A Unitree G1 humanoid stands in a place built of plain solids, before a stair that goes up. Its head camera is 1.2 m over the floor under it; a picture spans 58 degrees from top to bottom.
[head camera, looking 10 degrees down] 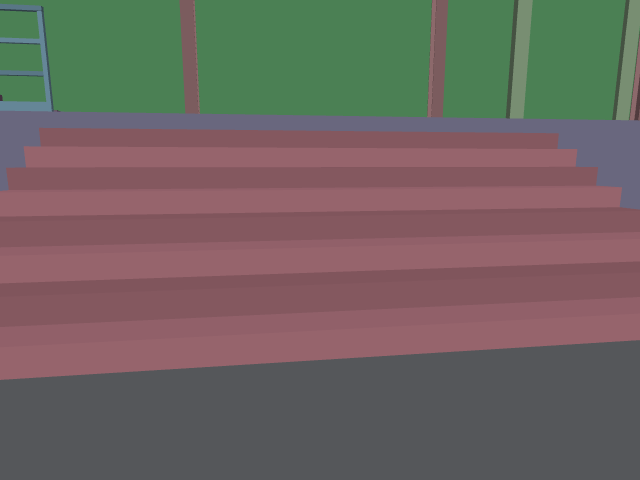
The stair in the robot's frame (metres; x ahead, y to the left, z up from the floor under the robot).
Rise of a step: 0.19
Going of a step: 0.33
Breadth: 5.70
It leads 8 degrees to the left of straight ahead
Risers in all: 9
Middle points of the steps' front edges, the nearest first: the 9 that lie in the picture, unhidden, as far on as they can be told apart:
2.56 -0.32 0.19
2.89 -0.28 0.39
3.22 -0.23 0.58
3.55 -0.18 0.78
3.88 -0.14 0.97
4.20 -0.09 1.17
4.53 -0.05 1.36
4.86 0.00 1.56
5.19 0.04 1.75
